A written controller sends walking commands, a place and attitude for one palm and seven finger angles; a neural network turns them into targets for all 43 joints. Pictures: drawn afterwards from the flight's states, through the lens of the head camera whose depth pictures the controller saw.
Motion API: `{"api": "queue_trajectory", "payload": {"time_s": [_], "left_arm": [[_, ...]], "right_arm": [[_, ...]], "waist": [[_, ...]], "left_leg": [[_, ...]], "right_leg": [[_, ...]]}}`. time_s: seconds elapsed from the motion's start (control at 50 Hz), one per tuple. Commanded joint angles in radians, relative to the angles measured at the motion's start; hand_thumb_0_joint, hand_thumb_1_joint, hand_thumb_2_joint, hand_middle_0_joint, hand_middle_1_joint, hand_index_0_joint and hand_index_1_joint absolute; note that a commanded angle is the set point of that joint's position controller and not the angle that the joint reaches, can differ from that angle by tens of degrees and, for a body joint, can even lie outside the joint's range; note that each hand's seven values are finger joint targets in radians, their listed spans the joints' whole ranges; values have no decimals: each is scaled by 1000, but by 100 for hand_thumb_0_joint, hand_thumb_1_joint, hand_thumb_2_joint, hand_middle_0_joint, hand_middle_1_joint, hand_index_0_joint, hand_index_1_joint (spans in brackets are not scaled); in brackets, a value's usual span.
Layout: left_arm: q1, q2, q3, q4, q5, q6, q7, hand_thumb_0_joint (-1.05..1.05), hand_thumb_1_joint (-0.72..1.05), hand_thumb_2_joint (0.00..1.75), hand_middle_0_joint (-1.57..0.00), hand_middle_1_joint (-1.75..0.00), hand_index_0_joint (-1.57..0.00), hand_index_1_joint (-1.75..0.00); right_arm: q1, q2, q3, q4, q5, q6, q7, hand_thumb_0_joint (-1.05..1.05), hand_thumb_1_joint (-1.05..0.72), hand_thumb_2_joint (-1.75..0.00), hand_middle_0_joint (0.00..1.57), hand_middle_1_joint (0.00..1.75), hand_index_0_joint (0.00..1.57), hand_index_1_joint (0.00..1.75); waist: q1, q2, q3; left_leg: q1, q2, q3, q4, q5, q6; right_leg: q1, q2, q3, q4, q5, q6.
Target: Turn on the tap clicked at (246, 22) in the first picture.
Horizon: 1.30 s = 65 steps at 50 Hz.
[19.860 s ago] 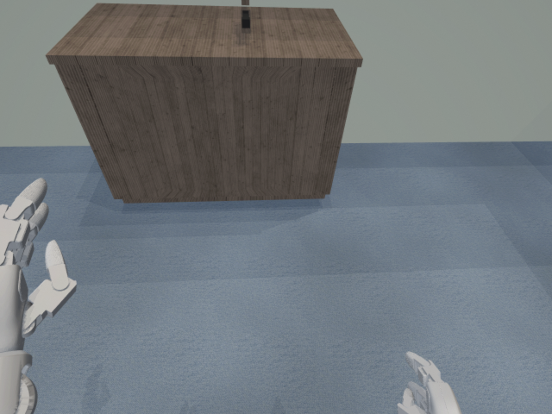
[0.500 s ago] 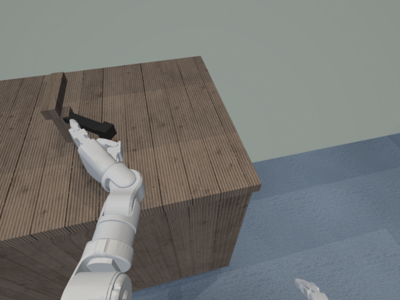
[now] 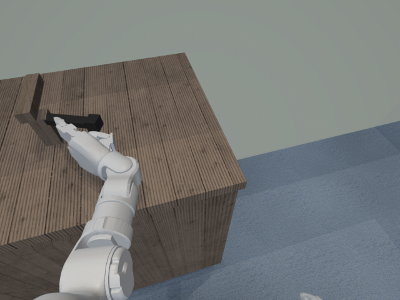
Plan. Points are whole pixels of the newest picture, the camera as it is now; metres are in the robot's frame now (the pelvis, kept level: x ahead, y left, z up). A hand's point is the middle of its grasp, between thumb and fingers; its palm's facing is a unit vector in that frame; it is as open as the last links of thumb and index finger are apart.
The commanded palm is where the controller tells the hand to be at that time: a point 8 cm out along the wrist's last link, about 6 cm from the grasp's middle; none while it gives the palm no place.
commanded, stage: push the lever round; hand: left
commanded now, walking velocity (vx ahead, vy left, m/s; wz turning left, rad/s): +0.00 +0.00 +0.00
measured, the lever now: (94, 123) +0.46 +0.24 +0.10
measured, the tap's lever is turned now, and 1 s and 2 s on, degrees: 67 83 83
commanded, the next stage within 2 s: lift the hand up off the lever in 0.36 s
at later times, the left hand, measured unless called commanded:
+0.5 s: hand (111, 126) +0.46 +0.20 +0.09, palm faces +0.80 -0.58 -0.12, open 8.0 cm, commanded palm +0.41 +0.22 +0.09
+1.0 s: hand (104, 127) +0.44 +0.21 +0.11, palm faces +0.80 -0.59 -0.08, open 7.8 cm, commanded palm +0.38 +0.22 +0.11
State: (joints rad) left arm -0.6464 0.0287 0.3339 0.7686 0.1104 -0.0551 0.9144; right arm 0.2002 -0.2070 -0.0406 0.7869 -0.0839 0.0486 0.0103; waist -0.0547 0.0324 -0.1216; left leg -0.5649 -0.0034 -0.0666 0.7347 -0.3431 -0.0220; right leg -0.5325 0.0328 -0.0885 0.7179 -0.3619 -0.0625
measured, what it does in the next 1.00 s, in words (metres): stands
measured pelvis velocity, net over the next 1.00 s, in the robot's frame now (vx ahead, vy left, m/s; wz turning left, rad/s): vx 0.01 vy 0.01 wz -0.01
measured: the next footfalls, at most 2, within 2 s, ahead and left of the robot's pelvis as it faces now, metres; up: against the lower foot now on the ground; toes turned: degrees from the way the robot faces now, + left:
none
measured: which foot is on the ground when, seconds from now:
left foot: down 0.00-1.00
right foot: down 0.00-1.00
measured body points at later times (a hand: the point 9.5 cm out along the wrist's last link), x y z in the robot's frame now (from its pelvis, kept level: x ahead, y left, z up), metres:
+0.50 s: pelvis +0.00 +0.00 +0.00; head +0.05 +0.00 +0.45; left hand +0.42 +0.23 +0.10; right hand +0.07 -0.25 -0.14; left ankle +0.01 +0.13 -0.71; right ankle +0.00 -0.08 -0.71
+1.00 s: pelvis +0.01 +0.01 +0.01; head +0.04 +0.01 +0.45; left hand +0.39 +0.23 +0.12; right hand +0.11 -0.23 -0.12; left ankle +0.01 +0.13 -0.71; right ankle +0.00 -0.08 -0.71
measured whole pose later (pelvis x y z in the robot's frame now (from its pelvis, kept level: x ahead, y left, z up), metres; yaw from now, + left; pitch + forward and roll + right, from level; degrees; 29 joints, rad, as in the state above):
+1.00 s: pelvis +0.01 +0.01 +0.01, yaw -1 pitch +9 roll -1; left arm -0.63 0.02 0.32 0.69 0.10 0.00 0.89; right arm 0.22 -0.20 -0.05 0.78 -0.09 0.04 0.05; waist -0.05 0.03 -0.12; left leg -0.51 -0.01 -0.05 0.70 -0.35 0.00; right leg -0.47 0.03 -0.07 0.67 -0.35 -0.04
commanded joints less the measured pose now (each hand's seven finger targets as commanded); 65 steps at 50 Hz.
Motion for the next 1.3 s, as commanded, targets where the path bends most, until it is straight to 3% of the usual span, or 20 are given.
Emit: {"api": "queue_trajectory", "payload": {"time_s": [0.0,0.02,0.04,0.1,0.12,0.18,0.22,0.28,0.32,0.44,0.52,0.54,0.66,0.82,0.98,1.1,1.12,1.2,1.22,1.28], "left_arm": [[-462,158,-40,-175,36,-60,-12,0,90,90,-15,-15,-15,-15],[-462,202,2,-166,38,-65,-8,0,90,90,-15,-15,-15,-15],[-493,167,-36,-183,38,-73,-10,0,90,90,-15,-15,-15,-15],[-472,187,-14,-139,35,-75,-12,0,90,90,-15,-15,-15,-15],[-475,228,26,-132,40,-77,-7,0,90,90,-15,-15,-15,-15],[-511,207,-4,-120,45,-84,-10,0,90,90,-15,-15,-15,-15],[-513,255,41,-96,47,-85,-7,0,90,90,-15,-15,-15,-15],[-517,208,9,-74,46,-91,-10,0,90,90,-15,-15,-15,-15],[-510,242,46,-35,44,-89,-9,0,90,90,-15,-15,-15,-15],[-557,214,26,-17,44,-104,-13,0,90,90,-15,-15,-15,-15],[-522,205,29,-67,40,-110,-12,0,90,90,-15,-15,-15,-15],[-547,154,-24,-76,40,-108,-17,0,90,90,-15,-15,-15,-15],[-481,154,-12,-173,24,-88,-17,0,90,90,-15,-15,-15,-15],[-424,159,-17,-272,30,-34,-21,0,90,90,-15,-15,-15,-15],[-444,82,-104,-321,22,7,-28,0,90,90,-15,-15,-15,-15],[-444,106,-75,-284,-2,55,-28,0,90,90,-15,-15,-15,-15],[-432,154,-27,-276,1,57,-22,0,90,90,-15,-15,-15,-15],[-497,128,-70,-321,24,46,-16,0,90,90,-15,-15,-15,-15],[-482,183,-23,-340,31,41,-13,0,90,90,-15,-15,-15,-15],[-486,147,-62,-304,28,50,-21,0,90,90,-15,-15,-15,-15]], "right_arm": [[-30,-120,-34,-113,5,-33,-5,0,-90,-90,20,30,20,30],[-26,-127,-37,-102,3,-32,-9,0,-90,-90,20,30,20,30],[-21,-123,-34,-109,3,-34,-6,0,-90,-90,20,30,20,30],[-13,-125,-36,-108,3,-35,-6,0,-90,-90,20,30,20,30],[-10,-131,-37,-96,0,-34,-9,0,-90,-90,20,30,20,30],[0,-126,-34,-103,2,-34,-5,0,-90,-90,20,30,20,30],[8,-133,-36,-91,1,-31,-9,0,-90,-90,20,30,20,30],[22,-128,-37,-100,-2,-34,0,0,-90,-90,20,30,20,30],[32,-136,-38,-89,-3,-32,-1,0,-90,-90,20,30,20,30],[66,-139,-40,-90,-6,-32,14,0,-90,-90,20,30,20,30],[73,-140,-50,-94,-9,-30,24,0,-90,-90,20,30,20,30],[71,-136,-45,-96,-8,-29,29,0,-90,-90,20,30,20,30],[66,-136,-52,-110,-9,-28,37,0,-90,-90,20,30,20,30],[26,-133,-51,-118,-5,-28,32,0,-90,-90,20,30,20,30],[-20,-121,-41,-119,0,-34,28,0,-90,-90,20,30,20,30],[-52,-119,-30,-124,14,-23,11,0,-90,-90,20,30,20,30],[-51,-123,-34,-115,12,-21,4,0,-90,-90,20,30,20,30],[-63,-112,-30,-120,9,-27,6,0,-90,-90,20,30,20,30],[-63,-116,-35,-117,7,-26,2,0,-90,-90,20,30,20,30],[-68,-112,-28,-119,11,-26,1,0,-90,-90,20,30,20,30]], "waist": [[-23,-79,-294],[-17,-69,-287],[-31,-68,-304],[-30,-95,-301],[-20,-74,-300],[-33,-63,-300],[-29,-51,-297],[-40,-69,-314],[-34,-78,-297],[-54,-68,-318],[-31,-13,-367],[-47,-6,-358],[-17,-23,-386],[2,-35,-313],[-6,-18,-305],[2,-66,-269],[12,-79,-266],[5,-49,-285],[18,-34,-301],[1,-55,-279]], "left_leg": [[85,-9,59,-42,193,43],[84,-9,56,-45,184,45],[98,-9,58,-45,194,46],[69,-11,62,-41,179,47],[70,-11,60,-46,175,47],[72,-10,65,-48,174,48],[67,-10,60,-47,175,49],[73,-10,64,-42,192,48],[60,-11,59,-47,188,49],[85,-7,56,-38,232,46],[137,-4,47,-37,299,35],[157,-1,46,-37,312,33],[189,2,49,-42,380,25],[192,6,49,-74,377,23],[241,4,47,-86,373,11],[203,-7,60,-115,299,26],[200,-7,54,-121,289,27],[219,-5,59,-115,294,29],[219,-5,56,-112,300,28],[200,-7,62,-116,267,33]], "right_leg": [[185,-59,66,-135,285,57],[178,-54,67,-141,259,53],[178,-55,64,-134,270,53],[194,-61,74,-139,289,63],[185,-55,70,-138,265,57],[182,-59,72,-139,266,59],[178,-56,72,-136,263,55],[177,-54,66,-127,293,60],[169,-49,61,-126,280,56],[140,-41,46,-103,300,53],[148,-28,35,-88,326,39],[126,-26,31,-85,322,39],[179,-19,23,-86,377,35],[213,-20,20,-115,374,31],[201,-22,17,-132,335,28],[247,-37,33,-172,321,39],[249,-33,30,-177,302,37],[243,-36,35,-173,310,37],[253,-33,38,-172,313,34],[252,-42,44,-183,295,42]]}}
